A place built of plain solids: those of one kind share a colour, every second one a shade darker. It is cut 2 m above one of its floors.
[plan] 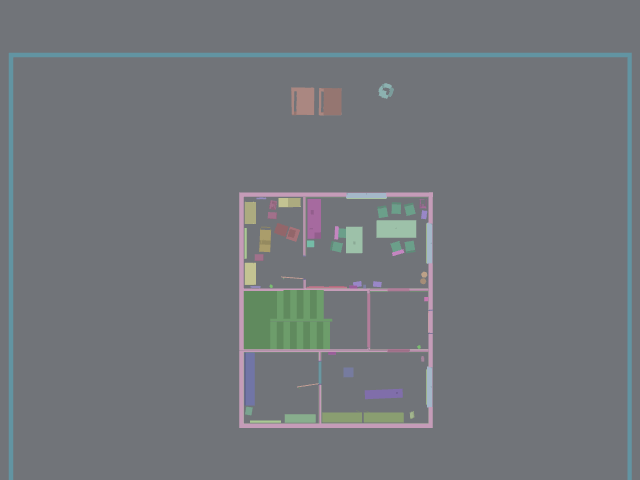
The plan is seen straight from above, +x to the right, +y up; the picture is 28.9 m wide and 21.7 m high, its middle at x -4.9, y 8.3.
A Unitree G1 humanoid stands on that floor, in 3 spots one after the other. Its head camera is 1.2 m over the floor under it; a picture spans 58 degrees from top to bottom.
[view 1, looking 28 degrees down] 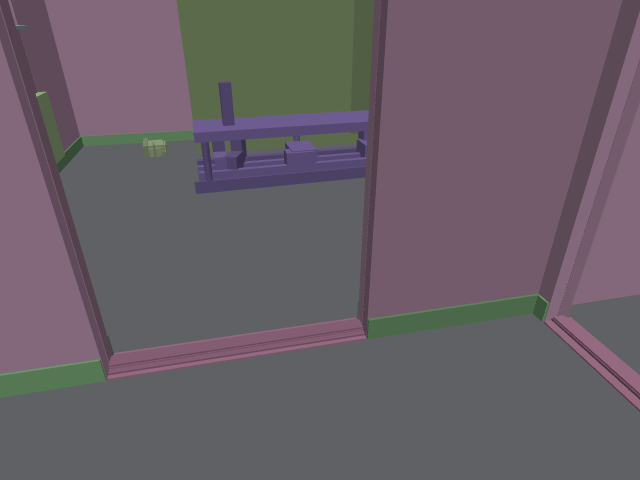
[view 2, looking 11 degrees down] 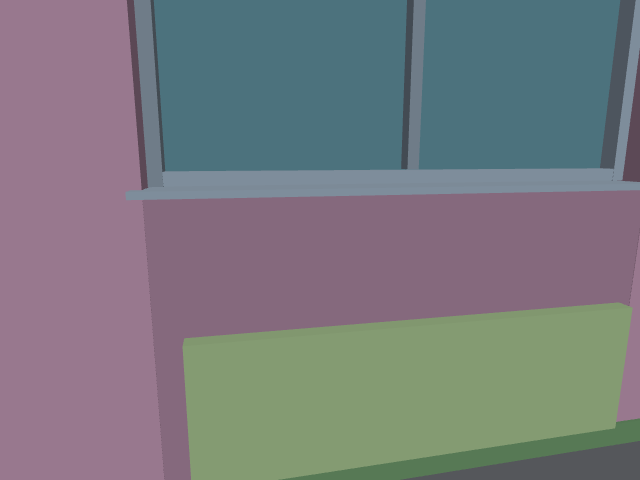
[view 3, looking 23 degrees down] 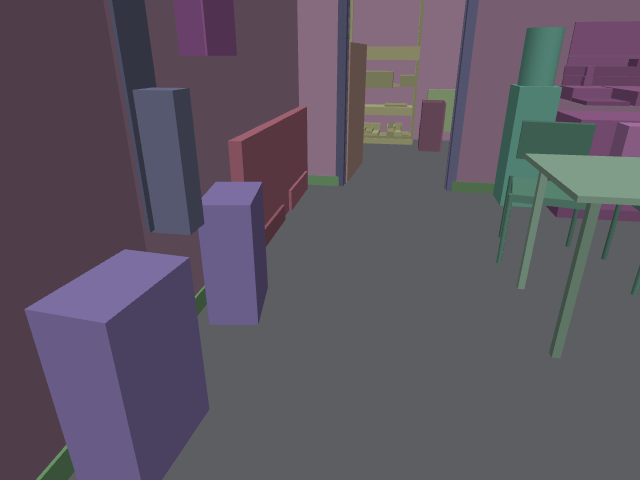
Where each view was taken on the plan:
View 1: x -1.35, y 4.67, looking -103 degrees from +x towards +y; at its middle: ground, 2.56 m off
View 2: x -1.35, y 2.30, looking -12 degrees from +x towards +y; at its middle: wall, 1.41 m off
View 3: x -1.35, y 7.05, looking -170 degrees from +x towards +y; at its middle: ground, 3.07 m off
